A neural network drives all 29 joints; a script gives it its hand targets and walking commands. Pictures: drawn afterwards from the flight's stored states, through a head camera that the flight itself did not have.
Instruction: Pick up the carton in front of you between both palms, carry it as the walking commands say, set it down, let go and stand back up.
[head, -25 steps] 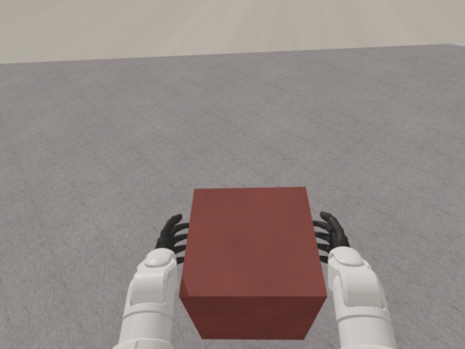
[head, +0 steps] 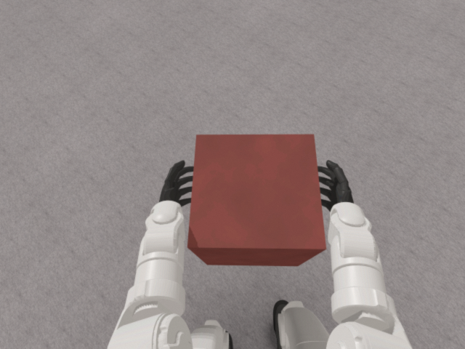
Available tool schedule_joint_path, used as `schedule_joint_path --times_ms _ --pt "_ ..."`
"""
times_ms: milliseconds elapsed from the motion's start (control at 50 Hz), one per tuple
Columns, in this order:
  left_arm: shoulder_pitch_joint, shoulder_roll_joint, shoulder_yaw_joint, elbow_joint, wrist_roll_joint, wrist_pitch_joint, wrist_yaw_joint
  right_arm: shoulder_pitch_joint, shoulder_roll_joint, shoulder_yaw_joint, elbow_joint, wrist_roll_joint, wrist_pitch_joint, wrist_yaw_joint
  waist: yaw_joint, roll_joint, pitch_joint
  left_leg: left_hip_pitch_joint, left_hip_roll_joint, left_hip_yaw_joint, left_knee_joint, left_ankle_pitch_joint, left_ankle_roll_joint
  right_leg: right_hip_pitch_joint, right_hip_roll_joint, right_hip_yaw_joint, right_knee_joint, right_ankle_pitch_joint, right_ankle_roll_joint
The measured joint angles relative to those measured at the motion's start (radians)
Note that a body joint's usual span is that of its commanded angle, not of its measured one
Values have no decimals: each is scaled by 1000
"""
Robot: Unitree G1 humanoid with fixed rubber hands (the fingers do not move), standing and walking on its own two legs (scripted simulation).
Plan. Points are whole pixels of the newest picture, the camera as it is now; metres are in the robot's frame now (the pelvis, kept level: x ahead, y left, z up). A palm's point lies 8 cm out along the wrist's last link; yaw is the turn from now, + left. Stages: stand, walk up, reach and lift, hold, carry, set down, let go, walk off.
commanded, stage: set down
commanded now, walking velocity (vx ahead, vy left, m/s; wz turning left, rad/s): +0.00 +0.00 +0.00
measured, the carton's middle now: (253, 208) +0.38 -0.02 -0.11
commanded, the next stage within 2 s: none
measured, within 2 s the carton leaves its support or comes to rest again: neither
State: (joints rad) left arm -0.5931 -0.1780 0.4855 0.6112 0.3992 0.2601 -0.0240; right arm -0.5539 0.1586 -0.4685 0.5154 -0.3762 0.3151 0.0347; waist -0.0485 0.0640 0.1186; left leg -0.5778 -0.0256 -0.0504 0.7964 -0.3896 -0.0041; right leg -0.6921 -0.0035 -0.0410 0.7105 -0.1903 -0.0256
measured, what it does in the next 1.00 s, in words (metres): lowers itself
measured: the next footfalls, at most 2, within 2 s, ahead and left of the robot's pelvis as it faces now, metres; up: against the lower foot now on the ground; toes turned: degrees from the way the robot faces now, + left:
none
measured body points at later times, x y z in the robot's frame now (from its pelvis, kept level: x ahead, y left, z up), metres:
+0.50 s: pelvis -0.02 +0.02 -0.12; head +0.22 -0.01 +0.25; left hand +0.45 +0.11 -0.20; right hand +0.41 -0.19 -0.21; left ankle +0.00 +0.12 -0.71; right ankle +0.09 -0.11 -0.71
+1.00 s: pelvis -0.05 +0.01 -0.24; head +0.28 -0.03 +0.07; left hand +0.51 +0.09 -0.36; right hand +0.44 -0.21 -0.36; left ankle +0.00 +0.12 -0.71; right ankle +0.09 -0.11 -0.71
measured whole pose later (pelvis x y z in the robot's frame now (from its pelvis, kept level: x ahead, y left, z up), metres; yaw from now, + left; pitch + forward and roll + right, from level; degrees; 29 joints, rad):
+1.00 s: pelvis -0.05 +0.01 -0.24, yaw +3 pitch +48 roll +2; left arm -1.23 0.08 0.37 0.79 0.17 0.28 0.05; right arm -1.09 0.02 -0.55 0.54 -0.24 0.33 -0.05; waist -0.10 0.09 -0.04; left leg -1.98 -0.09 -0.01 1.77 -0.63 -0.01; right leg -2.12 -0.04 0.01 1.64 -0.37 -0.01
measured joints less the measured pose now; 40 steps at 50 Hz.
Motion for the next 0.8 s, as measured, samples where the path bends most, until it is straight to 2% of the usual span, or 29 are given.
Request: schedule_joint_path --times_ms 120,240,400,500,600,800 --pt "-25 31 -80 -9 -132 -120 57 -30 -47 41 0 86 -132 -18 -9 2 -39 -329 -26 26 154 -29 15 -333 -22 27 148 -18 19" --pt "-67 52 -145 -38 -229 -137 102 -72 -88 56 -24 157 -154 -19 -17 11 -136 -595 -47 36 307 -69 26 -596 -35 47 293 -53 38" --pt "-191 48 -77 -1 -196 -64 104 -196 -98 -29 15 120 -79 11 -25 17 -224 -807 -54 51 466 -120 32 -814 -37 61 448 -94 43" --pt "-267 64 -43 26 -170 -33 91 -264 -96 -64 23 86 -42 13 -29 21 -248 -926 -55 58 553 -145 30 -938 -36 67 536 -114 41" --pt "-334 97 -44 48 -175 -20 83 -316 -98 -69 15 81 -26 -4 -30 22 -257 -1047 -56 62 640 -168 23 -1066 -35 70 625 -133 37" --pt "-473 182 -85 93 -216 3 76 -413 -112 -61 -6 120 1 -51 -35 23 -230 -1257 -57 54 822 -213 5 -1282 -35 60 801 -165 23"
